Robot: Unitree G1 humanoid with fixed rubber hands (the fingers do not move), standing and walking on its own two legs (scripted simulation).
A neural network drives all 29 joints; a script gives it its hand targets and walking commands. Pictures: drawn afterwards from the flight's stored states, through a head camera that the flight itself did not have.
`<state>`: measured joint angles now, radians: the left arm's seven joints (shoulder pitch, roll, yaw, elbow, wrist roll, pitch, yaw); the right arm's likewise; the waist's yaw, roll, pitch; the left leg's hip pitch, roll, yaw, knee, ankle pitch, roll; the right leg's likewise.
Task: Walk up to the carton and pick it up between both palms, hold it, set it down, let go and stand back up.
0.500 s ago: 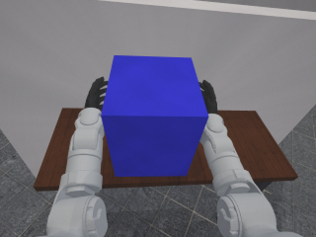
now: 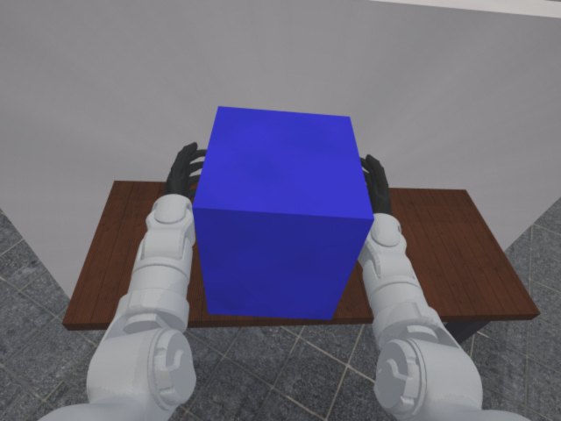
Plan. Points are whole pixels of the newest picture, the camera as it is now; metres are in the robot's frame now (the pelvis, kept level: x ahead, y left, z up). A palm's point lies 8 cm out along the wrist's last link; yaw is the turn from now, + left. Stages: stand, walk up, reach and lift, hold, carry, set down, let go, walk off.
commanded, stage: set down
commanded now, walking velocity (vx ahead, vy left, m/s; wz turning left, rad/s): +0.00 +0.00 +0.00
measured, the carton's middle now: (277, 218) +0.40 +0.01 +0.07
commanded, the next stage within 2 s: none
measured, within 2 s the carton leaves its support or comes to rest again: rests again in 1.44 s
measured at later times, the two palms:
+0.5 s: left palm (187, 203) +0.42 +0.16 +0.06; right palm (368, 217) +0.41 -0.13 +0.07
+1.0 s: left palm (188, 213) +0.41 +0.16 +0.05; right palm (367, 225) +0.40 -0.14 +0.06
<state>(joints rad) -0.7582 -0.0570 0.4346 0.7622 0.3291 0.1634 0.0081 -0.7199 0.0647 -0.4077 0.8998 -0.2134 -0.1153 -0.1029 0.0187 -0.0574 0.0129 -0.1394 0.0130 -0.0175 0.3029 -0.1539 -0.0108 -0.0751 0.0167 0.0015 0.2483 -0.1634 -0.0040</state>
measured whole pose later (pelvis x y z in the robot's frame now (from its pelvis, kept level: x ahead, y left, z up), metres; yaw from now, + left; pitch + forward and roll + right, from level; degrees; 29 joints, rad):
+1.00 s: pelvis +0.01 +0.00 +0.00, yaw -1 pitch +9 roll +0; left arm -0.78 -0.02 0.45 1.00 0.30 -0.11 0.03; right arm -0.70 0.09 -0.48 0.94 -0.34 -0.26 -0.11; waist 0.02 -0.03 -0.05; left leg -0.33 0.02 0.02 0.32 -0.14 -0.01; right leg -0.27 0.01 -0.02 0.28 -0.16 -0.01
